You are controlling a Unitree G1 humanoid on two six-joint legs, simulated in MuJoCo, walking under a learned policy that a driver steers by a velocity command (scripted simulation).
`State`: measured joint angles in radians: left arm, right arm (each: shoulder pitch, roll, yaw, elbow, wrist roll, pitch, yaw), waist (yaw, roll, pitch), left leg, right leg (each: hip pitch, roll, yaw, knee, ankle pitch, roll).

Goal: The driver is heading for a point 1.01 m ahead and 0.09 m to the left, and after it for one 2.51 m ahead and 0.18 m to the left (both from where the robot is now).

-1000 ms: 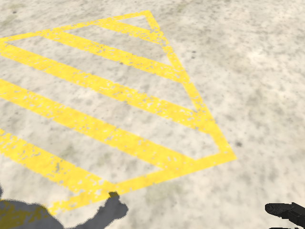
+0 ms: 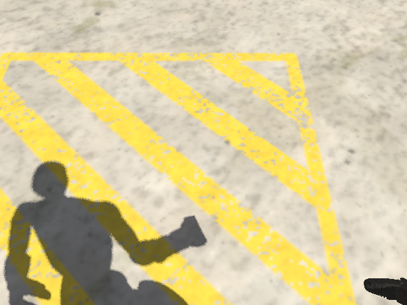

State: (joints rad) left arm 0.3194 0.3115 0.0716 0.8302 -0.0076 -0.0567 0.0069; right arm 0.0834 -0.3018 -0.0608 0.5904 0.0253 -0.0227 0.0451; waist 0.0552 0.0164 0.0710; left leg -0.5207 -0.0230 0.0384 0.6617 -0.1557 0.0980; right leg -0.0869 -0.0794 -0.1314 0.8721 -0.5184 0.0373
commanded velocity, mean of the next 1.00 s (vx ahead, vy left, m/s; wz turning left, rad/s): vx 0.50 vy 0.00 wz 0.34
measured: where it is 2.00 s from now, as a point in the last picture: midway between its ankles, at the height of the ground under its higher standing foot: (181, 139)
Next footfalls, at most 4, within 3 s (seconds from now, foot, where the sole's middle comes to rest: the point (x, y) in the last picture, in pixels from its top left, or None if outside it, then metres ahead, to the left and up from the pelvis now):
0.44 right None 0.43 -0.10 -0.75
0.94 left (154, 243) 0.62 0.23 -0.75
1.48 right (204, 160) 0.97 0.08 -0.75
1.96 left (163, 106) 1.25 0.27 -0.75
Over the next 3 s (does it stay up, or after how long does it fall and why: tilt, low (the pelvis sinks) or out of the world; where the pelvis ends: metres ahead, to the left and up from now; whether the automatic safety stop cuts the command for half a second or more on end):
stays up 1.62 0.07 0.01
